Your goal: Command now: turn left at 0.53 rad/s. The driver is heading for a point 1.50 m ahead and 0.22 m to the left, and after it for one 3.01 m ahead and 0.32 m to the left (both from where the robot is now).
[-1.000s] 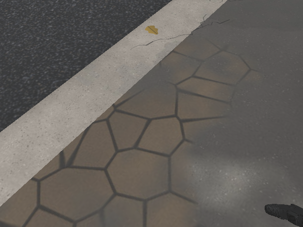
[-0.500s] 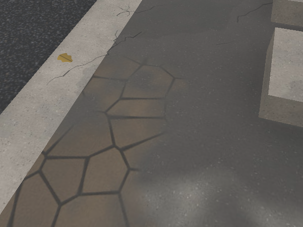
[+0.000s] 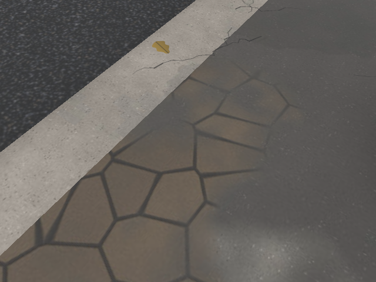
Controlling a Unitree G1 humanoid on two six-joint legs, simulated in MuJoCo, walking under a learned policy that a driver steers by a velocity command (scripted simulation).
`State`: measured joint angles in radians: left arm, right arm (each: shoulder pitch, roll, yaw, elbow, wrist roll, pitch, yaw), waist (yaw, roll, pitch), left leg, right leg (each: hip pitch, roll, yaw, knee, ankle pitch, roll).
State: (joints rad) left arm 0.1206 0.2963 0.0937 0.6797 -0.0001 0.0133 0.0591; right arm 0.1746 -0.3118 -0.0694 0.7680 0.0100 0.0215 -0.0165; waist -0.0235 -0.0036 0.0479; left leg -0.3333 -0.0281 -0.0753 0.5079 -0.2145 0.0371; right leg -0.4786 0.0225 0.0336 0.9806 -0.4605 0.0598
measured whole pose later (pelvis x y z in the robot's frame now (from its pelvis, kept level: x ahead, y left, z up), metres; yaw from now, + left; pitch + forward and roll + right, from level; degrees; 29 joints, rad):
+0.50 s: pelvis -0.02 -0.02 +0.00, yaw +17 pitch +2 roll +0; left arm 0.18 0.27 0.08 0.68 0.00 0.01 0.03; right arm 0.16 -0.30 -0.08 0.67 0.02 0.07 0.01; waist 0.02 0.01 0.05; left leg -0.40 0.03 0.00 0.77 -0.40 -0.08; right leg -0.24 -0.08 -0.11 0.47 -0.25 0.01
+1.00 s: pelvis -0.03 +0.01 +0.00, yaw +21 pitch -1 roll +0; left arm 0.21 0.26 0.05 0.80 0.01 0.01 0.02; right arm 0.13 -0.22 -0.02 0.78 -0.02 0.00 0.00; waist 0.01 0.01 0.03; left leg -0.23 -0.05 -0.01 0.50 -0.26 0.03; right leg -0.21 -0.05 0.01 0.51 -0.29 0.04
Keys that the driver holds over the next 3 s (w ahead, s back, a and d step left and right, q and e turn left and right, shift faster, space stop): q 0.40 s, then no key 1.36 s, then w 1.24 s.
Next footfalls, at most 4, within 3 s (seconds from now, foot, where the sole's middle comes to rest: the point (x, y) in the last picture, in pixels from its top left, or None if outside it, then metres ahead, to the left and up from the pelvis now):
0.16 right None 0.05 -0.14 -0.78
0.56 left None -0.02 0.12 -0.78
0.90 right None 0.05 -0.12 -0.78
2.44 left None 0.33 0.24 -0.78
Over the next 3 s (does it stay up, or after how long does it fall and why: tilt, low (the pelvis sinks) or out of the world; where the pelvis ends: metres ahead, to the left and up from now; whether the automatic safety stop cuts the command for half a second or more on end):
stays up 0.51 0.16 -0.02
